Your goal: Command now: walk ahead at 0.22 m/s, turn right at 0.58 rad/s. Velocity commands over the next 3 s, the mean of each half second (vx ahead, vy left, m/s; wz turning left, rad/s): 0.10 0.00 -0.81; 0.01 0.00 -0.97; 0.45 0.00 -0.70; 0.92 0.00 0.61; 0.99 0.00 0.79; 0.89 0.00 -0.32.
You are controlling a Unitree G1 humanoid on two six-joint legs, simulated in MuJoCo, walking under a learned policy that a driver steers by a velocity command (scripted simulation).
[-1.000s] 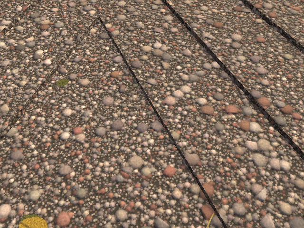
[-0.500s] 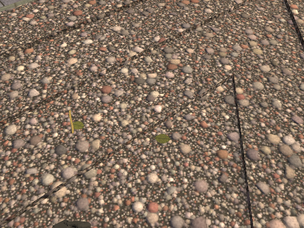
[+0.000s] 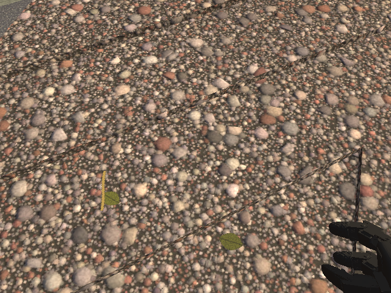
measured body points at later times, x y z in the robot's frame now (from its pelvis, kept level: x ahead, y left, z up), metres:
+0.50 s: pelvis +0.10 +0.00 -0.01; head +0.14 -0.03 +0.44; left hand +0.38 +0.18 -0.09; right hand +0.11 -0.33 -0.12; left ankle +0.20 +0.12 -0.75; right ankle +0.07 -0.12 -0.73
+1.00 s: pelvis +0.14 -0.02 -0.01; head +0.16 -0.04 +0.43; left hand +0.49 +0.00 -0.08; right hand +0.00 -0.32 -0.10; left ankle +0.25 +0.03 -0.75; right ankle +0.06 -0.11 -0.73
